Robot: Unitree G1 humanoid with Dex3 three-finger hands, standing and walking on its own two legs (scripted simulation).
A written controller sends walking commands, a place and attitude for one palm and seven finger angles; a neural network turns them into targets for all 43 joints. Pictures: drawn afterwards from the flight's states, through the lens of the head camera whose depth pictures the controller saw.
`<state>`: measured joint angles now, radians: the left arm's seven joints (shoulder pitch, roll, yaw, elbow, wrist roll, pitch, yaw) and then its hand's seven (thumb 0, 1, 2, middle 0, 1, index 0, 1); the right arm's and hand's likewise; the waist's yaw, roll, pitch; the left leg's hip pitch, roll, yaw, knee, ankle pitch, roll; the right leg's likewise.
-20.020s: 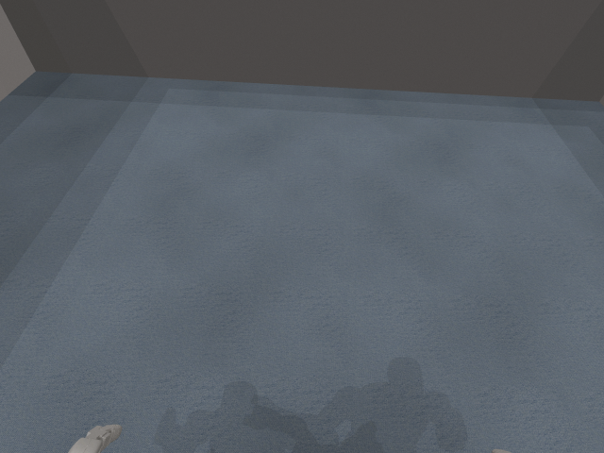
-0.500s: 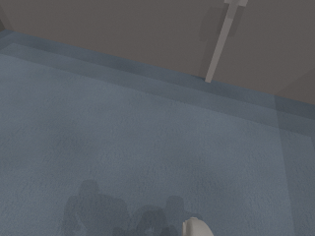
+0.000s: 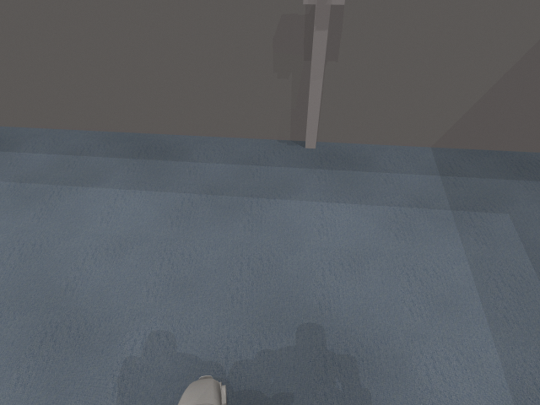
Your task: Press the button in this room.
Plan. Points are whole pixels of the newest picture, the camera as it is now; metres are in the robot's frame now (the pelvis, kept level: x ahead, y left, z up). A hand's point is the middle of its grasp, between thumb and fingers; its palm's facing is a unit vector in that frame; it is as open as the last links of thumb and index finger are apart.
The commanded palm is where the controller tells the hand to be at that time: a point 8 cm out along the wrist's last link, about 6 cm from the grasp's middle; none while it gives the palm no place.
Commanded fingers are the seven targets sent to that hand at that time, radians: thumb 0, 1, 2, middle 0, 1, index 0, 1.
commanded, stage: turn or walk to find it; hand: left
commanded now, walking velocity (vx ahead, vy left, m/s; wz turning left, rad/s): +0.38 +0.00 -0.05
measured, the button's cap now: out of the picture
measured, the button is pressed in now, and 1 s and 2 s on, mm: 0 0 0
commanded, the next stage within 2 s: stand and wait in 0.70 s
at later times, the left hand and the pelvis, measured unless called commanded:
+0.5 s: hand (164, 329) +0.28 +0.23 -0.17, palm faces -0.03 -0.98 -0.18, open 7.4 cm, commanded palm none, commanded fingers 0.00 0.90 0.90 -0.20 -0.30 -0.20 -0.30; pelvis +0.24 +0.05 +0.00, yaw -4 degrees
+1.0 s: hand (220, 242) +0.48 +0.14 -0.16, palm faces -0.04 -0.97 -0.24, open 7.2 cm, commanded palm none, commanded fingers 0.00 0.90 0.90 -0.20 -0.30 -0.20 -0.30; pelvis +0.42 -0.04 +0.00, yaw -4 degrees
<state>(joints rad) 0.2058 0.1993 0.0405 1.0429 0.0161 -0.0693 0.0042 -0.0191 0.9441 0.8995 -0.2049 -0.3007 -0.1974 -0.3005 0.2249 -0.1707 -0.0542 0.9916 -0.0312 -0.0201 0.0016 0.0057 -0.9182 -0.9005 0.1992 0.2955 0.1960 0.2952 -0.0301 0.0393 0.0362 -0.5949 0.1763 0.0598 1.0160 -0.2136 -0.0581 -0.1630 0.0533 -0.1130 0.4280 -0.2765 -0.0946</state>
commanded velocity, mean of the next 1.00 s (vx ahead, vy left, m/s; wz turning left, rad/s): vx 0.26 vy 0.00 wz -0.04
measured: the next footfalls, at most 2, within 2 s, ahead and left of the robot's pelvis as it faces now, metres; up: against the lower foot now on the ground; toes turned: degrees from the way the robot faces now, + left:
left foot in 0.22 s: +0.24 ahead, +0.15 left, +0.00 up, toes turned +9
right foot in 0.68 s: +0.47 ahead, -0.13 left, +0.00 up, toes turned -15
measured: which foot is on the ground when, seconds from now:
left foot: up 0.00-0.20, down 0.22-0.70, up 0.72-1.00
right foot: down 0.00-0.24, up 0.26-0.66, down 0.68-1.00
